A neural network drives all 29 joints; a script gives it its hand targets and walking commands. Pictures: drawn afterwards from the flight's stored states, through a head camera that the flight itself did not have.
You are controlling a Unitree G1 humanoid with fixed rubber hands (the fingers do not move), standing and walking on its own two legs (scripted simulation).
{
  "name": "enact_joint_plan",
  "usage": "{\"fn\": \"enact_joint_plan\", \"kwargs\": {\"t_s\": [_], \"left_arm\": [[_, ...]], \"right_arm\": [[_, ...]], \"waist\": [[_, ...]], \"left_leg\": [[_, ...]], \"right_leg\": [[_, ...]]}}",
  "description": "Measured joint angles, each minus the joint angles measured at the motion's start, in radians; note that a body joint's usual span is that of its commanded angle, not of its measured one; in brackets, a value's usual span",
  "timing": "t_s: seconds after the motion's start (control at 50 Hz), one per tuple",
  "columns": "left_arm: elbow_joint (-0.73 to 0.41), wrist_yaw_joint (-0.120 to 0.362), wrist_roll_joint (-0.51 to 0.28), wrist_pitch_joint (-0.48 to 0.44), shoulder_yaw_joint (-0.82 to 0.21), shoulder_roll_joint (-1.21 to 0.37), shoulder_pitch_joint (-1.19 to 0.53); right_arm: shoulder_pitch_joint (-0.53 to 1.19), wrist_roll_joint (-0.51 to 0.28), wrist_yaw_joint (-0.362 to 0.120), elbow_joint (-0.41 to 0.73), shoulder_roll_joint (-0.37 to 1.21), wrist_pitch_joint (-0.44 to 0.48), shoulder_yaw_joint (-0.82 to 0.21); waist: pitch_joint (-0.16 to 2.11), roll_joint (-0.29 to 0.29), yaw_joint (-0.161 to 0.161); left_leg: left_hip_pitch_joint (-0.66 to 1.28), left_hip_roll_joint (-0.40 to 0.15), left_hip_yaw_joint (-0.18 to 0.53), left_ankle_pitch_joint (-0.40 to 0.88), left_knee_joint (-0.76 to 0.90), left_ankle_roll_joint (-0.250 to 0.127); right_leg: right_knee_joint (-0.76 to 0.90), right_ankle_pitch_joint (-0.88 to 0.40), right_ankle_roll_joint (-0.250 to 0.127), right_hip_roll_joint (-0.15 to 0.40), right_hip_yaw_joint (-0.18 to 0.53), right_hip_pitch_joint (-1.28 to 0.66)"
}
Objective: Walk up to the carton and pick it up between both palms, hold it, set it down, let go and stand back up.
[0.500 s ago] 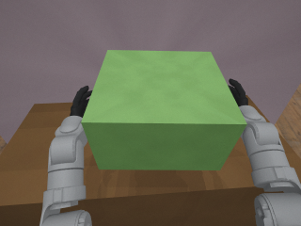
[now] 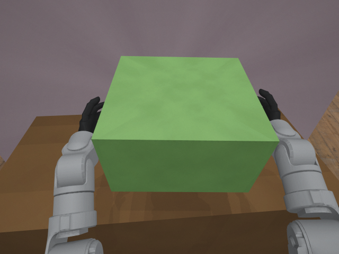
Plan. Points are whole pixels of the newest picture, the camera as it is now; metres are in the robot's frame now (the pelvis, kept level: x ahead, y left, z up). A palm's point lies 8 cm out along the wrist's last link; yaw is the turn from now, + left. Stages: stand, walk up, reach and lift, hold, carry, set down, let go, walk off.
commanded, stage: hold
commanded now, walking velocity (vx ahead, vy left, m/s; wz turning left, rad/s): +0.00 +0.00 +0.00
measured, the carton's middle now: (180, 119) +0.40 +0.00 +0.16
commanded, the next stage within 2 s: none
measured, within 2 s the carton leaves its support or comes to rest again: neither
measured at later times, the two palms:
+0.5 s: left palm (88, 133) +0.34 +0.20 +0.17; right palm (267, 123) +0.35 -0.20 +0.18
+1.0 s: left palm (89, 132) +0.34 +0.20 +0.17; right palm (268, 123) +0.36 -0.20 +0.18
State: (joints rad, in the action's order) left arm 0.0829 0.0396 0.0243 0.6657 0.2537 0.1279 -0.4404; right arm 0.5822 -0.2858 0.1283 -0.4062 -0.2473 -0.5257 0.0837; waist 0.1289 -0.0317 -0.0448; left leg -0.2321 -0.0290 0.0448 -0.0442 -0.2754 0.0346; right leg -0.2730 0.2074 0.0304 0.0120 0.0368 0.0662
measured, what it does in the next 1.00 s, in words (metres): stands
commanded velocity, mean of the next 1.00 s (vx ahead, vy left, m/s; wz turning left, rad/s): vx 0.00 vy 0.00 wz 0.00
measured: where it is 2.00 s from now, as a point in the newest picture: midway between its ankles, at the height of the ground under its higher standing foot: outside the picture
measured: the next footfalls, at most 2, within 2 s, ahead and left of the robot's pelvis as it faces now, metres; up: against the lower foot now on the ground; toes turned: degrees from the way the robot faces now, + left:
none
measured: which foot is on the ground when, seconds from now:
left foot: down 0.00-1.00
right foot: down 0.00-1.00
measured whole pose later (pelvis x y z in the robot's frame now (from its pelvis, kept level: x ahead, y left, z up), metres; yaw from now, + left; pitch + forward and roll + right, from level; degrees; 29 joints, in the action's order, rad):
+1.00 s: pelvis +0.00 +0.00 +0.00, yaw +0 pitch +0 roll -1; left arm 0.10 0.04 0.02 0.66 0.26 0.13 -0.45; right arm 0.59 -0.29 0.13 -0.43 -0.24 -0.52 0.08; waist 0.13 -0.03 -0.04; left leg -0.23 -0.03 0.05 -0.04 -0.27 0.04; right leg -0.28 0.21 0.03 0.01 0.04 0.07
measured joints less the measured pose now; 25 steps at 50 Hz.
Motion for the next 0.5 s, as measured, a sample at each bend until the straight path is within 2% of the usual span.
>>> {"fn": "enact_joint_plan", "kwargs": {"t_s": [0.5], "left_arm": [[0.020,0.003,-0.002,-0.009,0.003,0.005,-0.006]], "right_arm": [[0.009,0.006,0.000,-0.017,0.010,0.005,0.006]], "waist": [[0.002,-0.001,0.001]], "left_leg": [[-0.006,0.001,0.005,0.005,0.001,0.001]], "right_leg": [[-0.005,-0.001,-0.001,-0.001,-0.004,0.007]]}}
